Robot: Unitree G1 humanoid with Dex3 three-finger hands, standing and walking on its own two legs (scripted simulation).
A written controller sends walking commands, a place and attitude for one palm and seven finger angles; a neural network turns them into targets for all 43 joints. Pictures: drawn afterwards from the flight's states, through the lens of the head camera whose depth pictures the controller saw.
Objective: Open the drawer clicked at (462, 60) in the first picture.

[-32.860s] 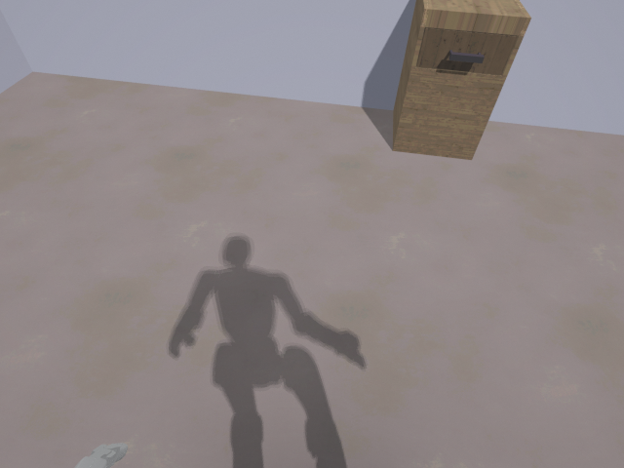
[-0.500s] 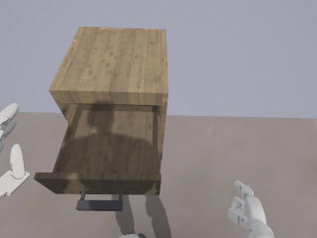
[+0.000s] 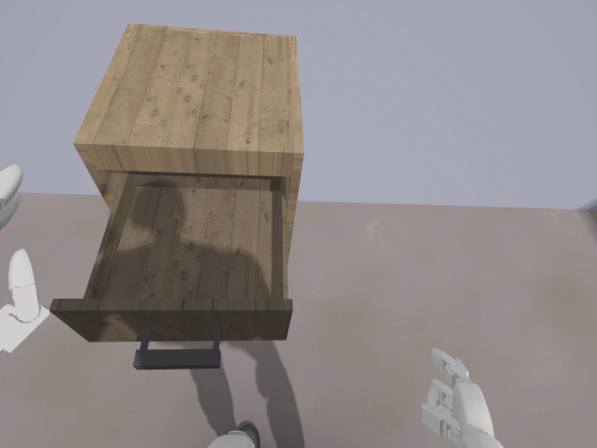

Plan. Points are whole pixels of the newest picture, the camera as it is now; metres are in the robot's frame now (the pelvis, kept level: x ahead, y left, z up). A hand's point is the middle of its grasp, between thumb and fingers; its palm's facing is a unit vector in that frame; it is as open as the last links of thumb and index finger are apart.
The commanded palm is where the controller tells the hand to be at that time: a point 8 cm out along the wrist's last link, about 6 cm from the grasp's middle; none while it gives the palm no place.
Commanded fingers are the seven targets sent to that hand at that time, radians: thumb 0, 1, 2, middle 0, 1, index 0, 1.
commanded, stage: step back with the hand held close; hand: left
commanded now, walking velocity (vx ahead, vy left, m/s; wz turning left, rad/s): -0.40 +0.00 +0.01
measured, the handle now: (180, 345) +0.29 +0.21 -0.21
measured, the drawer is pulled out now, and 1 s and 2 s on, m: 0.30 0.30 0.30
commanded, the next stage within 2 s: stop stepping back and stand still in 0.36 s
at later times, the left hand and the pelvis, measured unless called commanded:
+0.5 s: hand out of the picture +0.08 +0.19 +0.14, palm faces +0.35 -0.81 -0.48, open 7.4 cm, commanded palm +0.00 +0.22 +0.18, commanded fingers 0.00 0.90 0.90 -0.20 -0.30 -0.20 -0.30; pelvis -0.13 -0.06 -0.01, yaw +0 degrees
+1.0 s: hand out of the picture -0.06 +0.12 +0.14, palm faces +0.35 -0.83 -0.44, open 7.4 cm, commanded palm -0.12 +0.18 +0.18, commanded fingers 0.00 0.90 0.90 -0.20 -0.30 -0.20 -0.30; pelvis -0.23 -0.11 +0.00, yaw +4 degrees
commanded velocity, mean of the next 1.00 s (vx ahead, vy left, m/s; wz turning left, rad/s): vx -0.03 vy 0.06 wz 0.03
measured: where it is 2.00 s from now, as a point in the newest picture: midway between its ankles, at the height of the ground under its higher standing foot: outside the picture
